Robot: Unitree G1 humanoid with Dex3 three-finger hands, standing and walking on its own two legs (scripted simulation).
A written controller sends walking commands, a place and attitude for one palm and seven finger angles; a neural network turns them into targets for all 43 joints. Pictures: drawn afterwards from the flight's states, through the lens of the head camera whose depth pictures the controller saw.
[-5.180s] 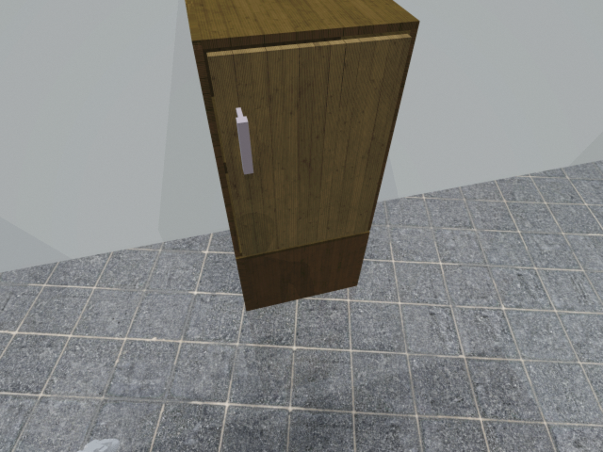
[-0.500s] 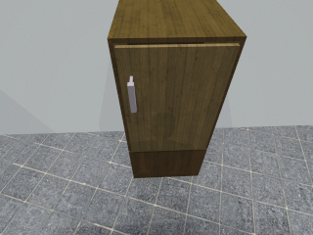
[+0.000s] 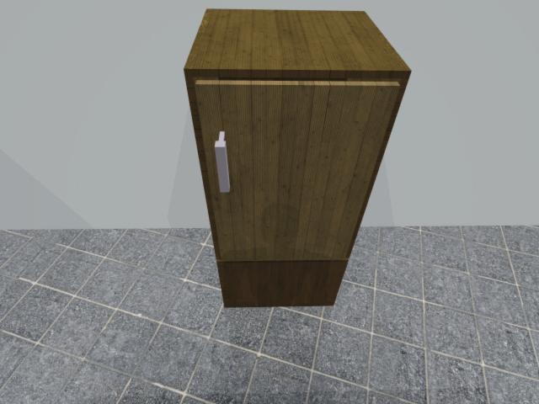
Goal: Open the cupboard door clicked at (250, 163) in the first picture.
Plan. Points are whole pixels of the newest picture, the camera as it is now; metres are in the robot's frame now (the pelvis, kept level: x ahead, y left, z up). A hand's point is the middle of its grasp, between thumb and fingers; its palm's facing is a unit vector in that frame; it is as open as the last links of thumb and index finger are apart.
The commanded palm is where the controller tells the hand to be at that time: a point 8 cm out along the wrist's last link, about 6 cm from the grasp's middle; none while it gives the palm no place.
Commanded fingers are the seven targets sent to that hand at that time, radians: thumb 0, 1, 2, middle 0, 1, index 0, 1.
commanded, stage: shuffle to correct the standing spot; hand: left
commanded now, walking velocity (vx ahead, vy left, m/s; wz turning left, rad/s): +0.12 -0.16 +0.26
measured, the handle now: (223, 162) +0.60 +0.14 +0.02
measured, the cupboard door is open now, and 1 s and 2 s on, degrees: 0 0 0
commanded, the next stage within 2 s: come to a stop and stand still in 0.66 s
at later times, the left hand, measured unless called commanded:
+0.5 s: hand out of the picture +0.02 +0.10 -0.18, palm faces +0.13 -0.98 -0.13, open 7.4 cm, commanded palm none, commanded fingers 0.00 0.90 0.90 -0.20 -0.30 -0.20 -0.30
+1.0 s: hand out of the picture +0.09 +0.08 -0.17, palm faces +0.09 -0.98 -0.19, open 7.3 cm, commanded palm none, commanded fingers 0.00 0.90 0.90 -0.20 -0.30 -0.20 -0.30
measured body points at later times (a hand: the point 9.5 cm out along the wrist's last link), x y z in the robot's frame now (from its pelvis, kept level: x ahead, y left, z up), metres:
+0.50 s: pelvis +0.05 -0.05 -0.01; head +0.06 -0.05 +0.44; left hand +0.01 +0.15 -0.17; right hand +0.04 -0.27 -0.17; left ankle +0.01 +0.11 -0.73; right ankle +0.05 -0.12 -0.74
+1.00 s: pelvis +0.06 -0.11 +0.00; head +0.07 -0.10 +0.45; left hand +0.08 +0.13 -0.15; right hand +0.09 -0.34 -0.15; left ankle +0.10 +0.02 -0.74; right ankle +0.08 -0.26 -0.71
